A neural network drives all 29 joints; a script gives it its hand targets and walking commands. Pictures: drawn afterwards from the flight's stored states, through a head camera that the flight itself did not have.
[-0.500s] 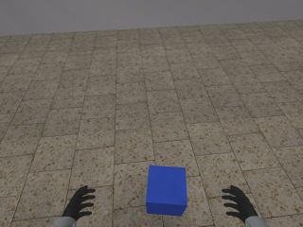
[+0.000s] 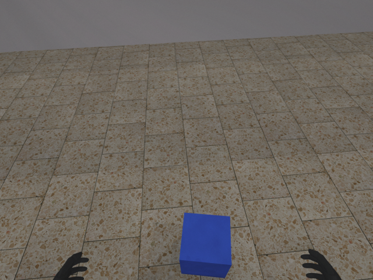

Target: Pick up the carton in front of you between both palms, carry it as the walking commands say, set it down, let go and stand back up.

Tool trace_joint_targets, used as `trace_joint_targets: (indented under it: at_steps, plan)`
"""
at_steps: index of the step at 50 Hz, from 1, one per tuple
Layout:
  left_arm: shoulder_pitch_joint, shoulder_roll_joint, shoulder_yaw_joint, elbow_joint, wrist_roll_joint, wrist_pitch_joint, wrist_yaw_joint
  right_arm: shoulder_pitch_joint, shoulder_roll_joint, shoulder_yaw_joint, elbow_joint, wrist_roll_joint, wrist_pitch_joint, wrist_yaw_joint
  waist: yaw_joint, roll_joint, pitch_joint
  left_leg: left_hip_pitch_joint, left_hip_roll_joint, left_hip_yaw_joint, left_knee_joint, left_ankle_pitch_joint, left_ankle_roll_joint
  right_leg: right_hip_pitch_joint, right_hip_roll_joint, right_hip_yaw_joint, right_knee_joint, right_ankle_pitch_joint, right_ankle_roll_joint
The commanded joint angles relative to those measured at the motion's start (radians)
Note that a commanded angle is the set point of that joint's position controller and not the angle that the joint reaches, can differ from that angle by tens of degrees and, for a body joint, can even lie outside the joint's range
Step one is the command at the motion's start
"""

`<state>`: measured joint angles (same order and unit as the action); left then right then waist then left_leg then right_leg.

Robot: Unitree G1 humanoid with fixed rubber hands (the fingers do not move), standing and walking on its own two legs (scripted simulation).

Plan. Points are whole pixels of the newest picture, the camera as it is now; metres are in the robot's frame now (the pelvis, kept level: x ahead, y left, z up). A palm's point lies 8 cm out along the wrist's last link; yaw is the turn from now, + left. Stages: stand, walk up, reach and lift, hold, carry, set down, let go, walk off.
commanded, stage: stand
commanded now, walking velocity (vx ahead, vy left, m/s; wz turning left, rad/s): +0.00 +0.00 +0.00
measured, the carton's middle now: (204, 245) +0.39 -0.05 -0.65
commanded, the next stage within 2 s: none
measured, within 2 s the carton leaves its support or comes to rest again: neither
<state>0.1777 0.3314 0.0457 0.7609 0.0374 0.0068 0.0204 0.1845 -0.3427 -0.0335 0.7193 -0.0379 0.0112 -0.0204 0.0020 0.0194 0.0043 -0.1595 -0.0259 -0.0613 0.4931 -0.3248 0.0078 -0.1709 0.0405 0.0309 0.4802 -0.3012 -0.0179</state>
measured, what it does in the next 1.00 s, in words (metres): stands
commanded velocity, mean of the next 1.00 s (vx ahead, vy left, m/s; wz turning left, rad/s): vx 0.00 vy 0.00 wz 0.00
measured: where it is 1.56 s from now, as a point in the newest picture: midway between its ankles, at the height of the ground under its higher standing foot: outside the picture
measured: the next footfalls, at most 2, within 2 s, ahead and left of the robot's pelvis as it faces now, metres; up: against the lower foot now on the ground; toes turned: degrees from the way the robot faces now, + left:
none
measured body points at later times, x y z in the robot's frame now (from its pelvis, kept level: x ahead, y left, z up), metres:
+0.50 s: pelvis -0.01 +0.00 +0.01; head -0.02 +0.00 +0.46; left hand +0.11 +0.30 -0.10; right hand +0.12 -0.30 -0.10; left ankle -0.04 +0.12 -0.74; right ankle -0.03 -0.11 -0.74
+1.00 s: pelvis -0.02 +0.00 +0.01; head -0.03 +0.00 +0.46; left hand +0.08 +0.32 -0.10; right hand +0.08 -0.31 -0.10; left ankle -0.04 +0.12 -0.74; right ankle -0.03 -0.11 -0.74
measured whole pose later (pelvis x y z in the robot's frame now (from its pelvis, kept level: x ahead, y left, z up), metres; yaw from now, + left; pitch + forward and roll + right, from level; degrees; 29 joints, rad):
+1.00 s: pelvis -0.02 +0.00 +0.01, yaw +0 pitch -3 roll +0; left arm 0.13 0.37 0.02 1.01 0.02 -0.01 0.01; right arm 0.14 -0.38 0.00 0.97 -0.02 -0.02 -0.02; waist 0.01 0.01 0.02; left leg -0.09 -0.03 -0.06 0.35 -0.22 0.01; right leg -0.11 0.03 0.04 0.35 -0.20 -0.01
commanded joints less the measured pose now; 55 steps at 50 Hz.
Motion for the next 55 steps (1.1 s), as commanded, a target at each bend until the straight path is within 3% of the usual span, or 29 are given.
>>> trace_joint_targets:
  at_steps: [1,35,55]
  plan:
    - [-0.027,0.152,0.034,-0.041,-0.002,-0.016,0.005,-0.027,-0.148,-0.033,-0.047,0.002,-0.018,-0.007,0.0,-0.022,-0.062,0.019,0.094,-0.068,-0.044,0.376,0.001,0.04,-0.112,0.088,-0.052,0.373,0.008]
    - [-0.078,0.195,0.008,0.152,-0.016,-0.023,-0.004,-0.067,-0.195,-0.01,0.151,0.015,-0.036,-0.005,0.004,-0.017,-0.005,0.03,0.116,-0.096,-0.174,0.261,0.012,0.066,-0.133,0.114,-0.159,0.238,-0.003]
    - [-0.088,0.21,-0.001,0.215,-0.019,-0.026,-0.007,-0.085,-0.211,-0.001,0.222,0.021,-0.037,-0.002,0.003,-0.017,0.0,0.037,0.123,-0.104,-0.201,0.248,0.016,0.073,-0.143,0.117,-0.186,0.226,-0.006]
